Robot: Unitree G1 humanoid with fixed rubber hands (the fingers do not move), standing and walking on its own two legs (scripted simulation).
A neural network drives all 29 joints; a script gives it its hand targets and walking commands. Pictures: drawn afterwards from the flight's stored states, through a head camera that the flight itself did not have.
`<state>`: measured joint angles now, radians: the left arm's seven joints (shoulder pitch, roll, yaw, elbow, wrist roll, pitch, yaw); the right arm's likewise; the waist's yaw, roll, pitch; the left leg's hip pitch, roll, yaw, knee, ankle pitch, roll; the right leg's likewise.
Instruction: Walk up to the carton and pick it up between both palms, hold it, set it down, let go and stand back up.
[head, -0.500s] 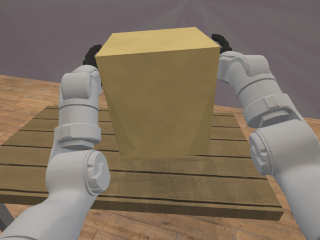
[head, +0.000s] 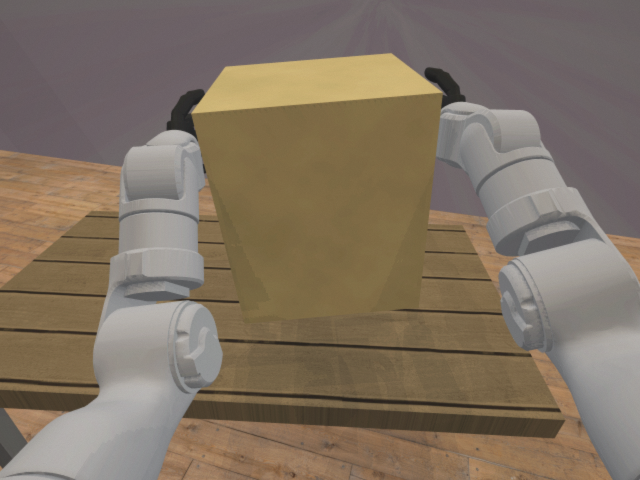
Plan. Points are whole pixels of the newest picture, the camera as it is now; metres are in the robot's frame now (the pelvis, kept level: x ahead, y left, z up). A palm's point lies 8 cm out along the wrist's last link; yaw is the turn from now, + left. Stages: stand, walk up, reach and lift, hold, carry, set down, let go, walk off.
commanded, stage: hold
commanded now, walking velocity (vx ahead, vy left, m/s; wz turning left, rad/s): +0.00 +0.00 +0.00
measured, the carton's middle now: (320, 184) +0.36 +0.01 +0.28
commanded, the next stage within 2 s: none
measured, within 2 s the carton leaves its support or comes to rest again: neither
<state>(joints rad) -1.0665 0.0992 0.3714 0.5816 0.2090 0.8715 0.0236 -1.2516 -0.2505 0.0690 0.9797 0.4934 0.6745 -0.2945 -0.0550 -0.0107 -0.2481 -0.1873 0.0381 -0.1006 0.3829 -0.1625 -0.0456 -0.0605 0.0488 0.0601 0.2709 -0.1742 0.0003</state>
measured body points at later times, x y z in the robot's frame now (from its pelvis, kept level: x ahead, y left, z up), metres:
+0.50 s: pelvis +0.00 +0.00 +0.00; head -0.11 +0.02 +0.44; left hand +0.38 +0.17 +0.33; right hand +0.38 -0.14 +0.35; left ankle +0.03 +0.14 -0.75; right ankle -0.02 -0.12 -0.75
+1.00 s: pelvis +0.01 +0.00 +0.00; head -0.10 +0.02 +0.44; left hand +0.38 +0.16 +0.32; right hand +0.38 -0.14 +0.35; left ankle +0.03 +0.14 -0.75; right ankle -0.02 -0.12 -0.75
